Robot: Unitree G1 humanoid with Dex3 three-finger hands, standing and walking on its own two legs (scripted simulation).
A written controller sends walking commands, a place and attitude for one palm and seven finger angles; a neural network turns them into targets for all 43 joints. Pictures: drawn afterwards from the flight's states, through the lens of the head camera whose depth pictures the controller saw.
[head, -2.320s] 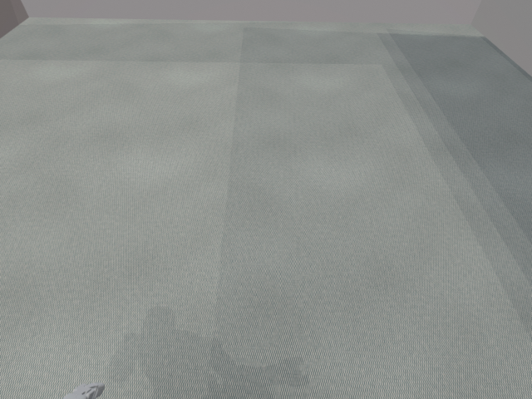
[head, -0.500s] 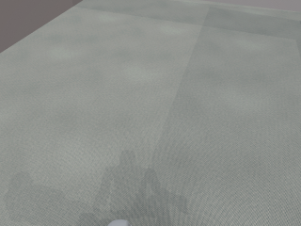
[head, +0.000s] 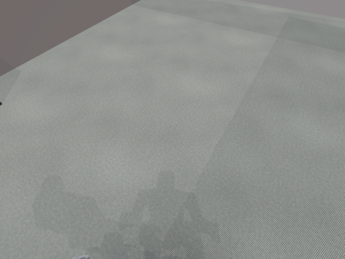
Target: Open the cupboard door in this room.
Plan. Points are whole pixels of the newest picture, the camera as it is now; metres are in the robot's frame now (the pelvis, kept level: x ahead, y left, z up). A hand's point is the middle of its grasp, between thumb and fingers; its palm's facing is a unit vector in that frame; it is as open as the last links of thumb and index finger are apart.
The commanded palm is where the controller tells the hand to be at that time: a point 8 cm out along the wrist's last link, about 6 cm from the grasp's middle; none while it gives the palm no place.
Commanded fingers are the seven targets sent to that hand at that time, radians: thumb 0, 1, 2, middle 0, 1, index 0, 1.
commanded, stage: turn or walk to find it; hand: left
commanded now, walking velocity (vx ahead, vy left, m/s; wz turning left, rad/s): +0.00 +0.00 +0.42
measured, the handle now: out of the picture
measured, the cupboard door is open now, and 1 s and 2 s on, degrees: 0 0 0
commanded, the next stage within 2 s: stand and wait in 1.10 s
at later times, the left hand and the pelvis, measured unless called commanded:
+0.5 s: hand out of the picture -0.05 +0.24 -0.19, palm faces +0.27 -0.94 -0.23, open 7.4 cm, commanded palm none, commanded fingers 0.00 0.90 0.90 -0.20 -0.30 -0.20 -0.30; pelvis -0.04 +0.03 +0.00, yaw +13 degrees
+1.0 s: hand out of the picture -0.06 +0.21 -0.14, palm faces +0.43 -0.86 -0.27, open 7.4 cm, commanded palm none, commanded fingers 0.00 0.90 0.90 -0.20 -0.30 -0.20 -0.30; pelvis -0.06 +0.00 +0.01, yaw +25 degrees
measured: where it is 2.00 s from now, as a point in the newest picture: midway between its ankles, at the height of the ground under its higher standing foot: outside the picture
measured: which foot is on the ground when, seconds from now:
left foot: down 0.00-0.02, up 0.04-0.40, down 0.42-0.88, up 0.90-1.00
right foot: up 0.00-0.00, down 0.02-0.42, up 0.44-0.86, down 0.88-1.00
